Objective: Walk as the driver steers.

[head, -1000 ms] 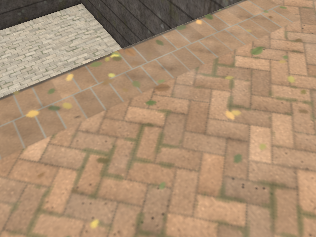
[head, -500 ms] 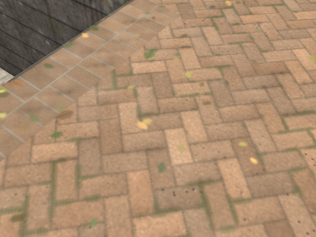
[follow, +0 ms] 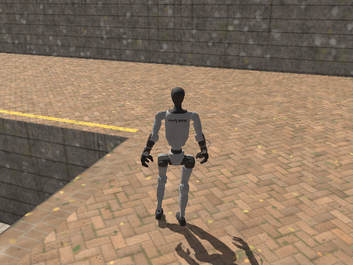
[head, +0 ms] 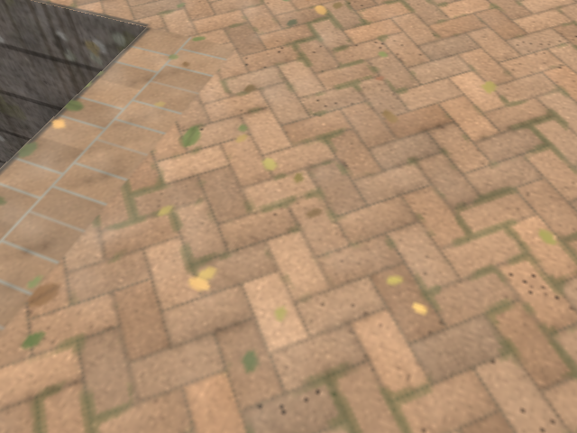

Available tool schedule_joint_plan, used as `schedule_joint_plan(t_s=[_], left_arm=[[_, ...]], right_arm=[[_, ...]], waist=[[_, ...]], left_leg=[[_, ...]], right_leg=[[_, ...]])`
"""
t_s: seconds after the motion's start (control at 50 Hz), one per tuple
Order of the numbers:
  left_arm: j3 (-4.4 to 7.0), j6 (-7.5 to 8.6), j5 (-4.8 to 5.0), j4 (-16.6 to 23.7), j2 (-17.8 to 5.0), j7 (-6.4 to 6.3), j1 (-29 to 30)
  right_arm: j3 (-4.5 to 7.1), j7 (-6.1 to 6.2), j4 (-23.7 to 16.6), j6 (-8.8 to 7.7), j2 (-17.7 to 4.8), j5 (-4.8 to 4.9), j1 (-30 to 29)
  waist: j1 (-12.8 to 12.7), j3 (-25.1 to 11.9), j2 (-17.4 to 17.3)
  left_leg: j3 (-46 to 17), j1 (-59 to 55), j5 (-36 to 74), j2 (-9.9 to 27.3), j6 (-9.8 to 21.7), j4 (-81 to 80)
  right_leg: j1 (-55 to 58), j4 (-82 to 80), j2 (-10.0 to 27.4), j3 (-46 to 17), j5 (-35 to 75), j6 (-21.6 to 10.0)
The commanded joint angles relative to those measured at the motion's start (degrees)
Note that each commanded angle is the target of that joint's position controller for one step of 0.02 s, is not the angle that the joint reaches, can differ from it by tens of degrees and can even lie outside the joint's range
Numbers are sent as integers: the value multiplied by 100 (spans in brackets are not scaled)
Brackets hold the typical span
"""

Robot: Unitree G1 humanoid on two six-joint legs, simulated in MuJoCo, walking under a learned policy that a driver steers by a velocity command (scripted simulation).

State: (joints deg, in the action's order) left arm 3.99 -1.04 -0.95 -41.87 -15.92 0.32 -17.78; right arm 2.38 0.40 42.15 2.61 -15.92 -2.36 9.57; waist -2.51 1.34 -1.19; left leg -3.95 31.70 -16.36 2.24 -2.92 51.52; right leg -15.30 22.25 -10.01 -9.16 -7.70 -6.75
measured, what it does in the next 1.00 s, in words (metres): walks ahead, turning right: left foot, then right foot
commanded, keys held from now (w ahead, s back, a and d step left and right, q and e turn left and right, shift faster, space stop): w+e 0.80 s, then w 0.20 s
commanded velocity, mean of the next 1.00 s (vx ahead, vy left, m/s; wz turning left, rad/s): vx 0.44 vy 0.00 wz -0.56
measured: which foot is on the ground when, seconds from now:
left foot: up 0.00-0.16, down 0.18-0.68, up 0.70-1.00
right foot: down 0.00-0.18, up 0.20-0.64, down 0.66-1.00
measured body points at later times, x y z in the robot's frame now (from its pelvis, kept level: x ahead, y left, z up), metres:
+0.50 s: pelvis +0.17 +0.03 +0.00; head +0.20 +0.04 +0.45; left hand +0.41 +0.23 -0.11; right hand +0.10 -0.24 -0.11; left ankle +0.09 +0.15 -0.74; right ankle +0.24 -0.14 -0.67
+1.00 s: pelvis +0.42 -0.11 +0.00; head +0.44 -0.13 +0.45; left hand +0.59 +0.11 -0.12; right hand +0.42 -0.41 -0.11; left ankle +0.64 -0.05 -0.68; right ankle +0.34 -0.12 -0.74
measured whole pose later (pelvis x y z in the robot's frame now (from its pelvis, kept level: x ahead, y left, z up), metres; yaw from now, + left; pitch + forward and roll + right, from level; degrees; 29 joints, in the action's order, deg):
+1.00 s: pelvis +0.42 -0.11 +0.00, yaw -33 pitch +1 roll -1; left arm 2.7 3.2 -0.2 -48.0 -15.6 0.7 -21.5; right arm 1.5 -1.8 41.0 -1.0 -15.6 -2.4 9.2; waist -2.0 2.5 -2.3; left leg -0.3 38.9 -4.3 8.0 -1.6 46.8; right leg -2.2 14.7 -9.3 -4.7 -12.8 -7.3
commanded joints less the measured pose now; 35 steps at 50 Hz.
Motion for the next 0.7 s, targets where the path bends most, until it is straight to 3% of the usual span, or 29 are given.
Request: schedule_joint_plan(t_s=[0.02,0.1,0.12,0.16,0.18,0.2,0.22,0.24,0.26,0.3,0.42,0.48,0.54,0.58,0.62,0.64,0.66,0.68,0.7], left_arm=[[259,112,-36,250,-943,-3,-314],[283,165,-87,220,-1022,52,-337],[286,169,-95,239,-1022,72,-236],[266,164,-50,306,-934,64,184],[201,214,11,346,-665,38,195],[59,273,137,538,-196,37,213],[114,300,-81,553,-617,13,368],[158,305,-166,521,-788,52,427],[156,295,-154,386,-748,128,312],[147,214,-163,217,-657,261,138],[41,132,-134,519,-458,400,1019],[-64,143,-125,680,-289,464,1542],[-174,151,-135,912,-157,536,2159],[-191,150,-153,925,-185,500,2116],[-128,169,-184,777,-359,404,1540],[-49,215,-203,583,-529,353,833],[74,254,-245,270,-752,268,-126],[249,221,-270,227,-1341,160,-538],[321,172,-59,368,-1581,125,-482]], right_arm=[[112,-17,-501,-196,-500,8,-469],[75,-35,-586,-362,-483,91,-564],[70,-19,-573,-401,-482,133,-428],[70,81,-386,-499,-427,184,293],[162,172,-284,-557,-778,134,741],[285,241,-337,-568,-1419,33,1165],[363,236,-260,-553,-1594,-15,991],[292,195,-242,-555,-1202,29,849],[206,144,-276,-575,-854,89,632],[138,110,-280,-620,-639,104,525],[158,-50,51,-766,-593,122,1184],[148,-52,186,-772,-559,131,1307],[161,0,376,-759,-662,143,1567],[166,48,491,-722,-758,128,1625],[186,115,591,-660,-955,121,1688],[184,142,607,-628,-1017,130,1710],[169,141,541,-615,-1030,142,1584],[44,31,216,-636,-512,199,1789],[85,-20,-106,-670,-641,170,1521]], waist=[[-142,-173,649],[-105,-136,724],[12,-115,738],[579,-43,495],[752,-177,-28],[873,-650,-1138],[718,-61,-704],[508,265,-339],[387,387,-257],[304,321,-607],[503,309,-495],[589,381,-515],[735,499,-518],[617,386,-554],[281,-100,-679],[-35,-550,-681],[-518,-1058,-473],[-440,-1777,669],[-370,-2345,1121]], left_leg=[[-53,465,-61,-98,50,-576],[-6,-355,-551,-419,202,-1366],[1,-821,-620,-500,255,-1686],[50,-2565,11,-515,381,-2993],[-510,-3704,-284,178,491,-3281],[-2509,-4339,-2225,1754,925,-4041],[-3451,-3691,-2804,2160,1236,-4355],[-3053,-3316,-2621,2014,1297,-4230],[-2397,-3115,-2070,1633,1150,-4272],[-1291,-3003,-732,1134,978,-4316],[63,-3178,2021,982,994,-4201],[575,-3194,2725,888,945,-4151],[845,-3355,3132,1018,902,-4123],[1109,-3583,4459,1082,826,-3700],[1327,-3759,6493,1160,786,-2551],[1393,-3519,6533,1211,770,-1583],[1525,-2690,5609,1118,679,-243],[1539,-589,1848,635,437,1753],[805,670,-1414,-314,290,3184]], right_leg=[[766,-992,1663,-2260,-2023,-750],[457,-753,1508,-2488,-2093,-790],[177,-688,1438,-2543,-2110,-736],[-942,-243,999,-2295,-2325,-374],[-1873,542,635,-1777,-2755,-57],[-2590,2255,-60,-482,-2867,270],[-3161,3049,96,-144,-2316,286],[-3151,3376,538,-141,-1845,303],[-2988,3448,638,-98,-1466,382],[-2799,3847,737,191,-911,537],[-3143,3877,962,533,-141,654],[-2871,2908,1015,912,233,614],[-2473,1891,1044,1395,195,423],[-1942,1419,845,1646,-125,185],[-1002,1239,425,1847,-629,-120],[-56,1008,285,1725,-633,-310],[1380,646,385,1383,-509,-526],[3307,481,1971,-858,-1702,-1093],[3870,-197,3116,-3568,-989,-1681]])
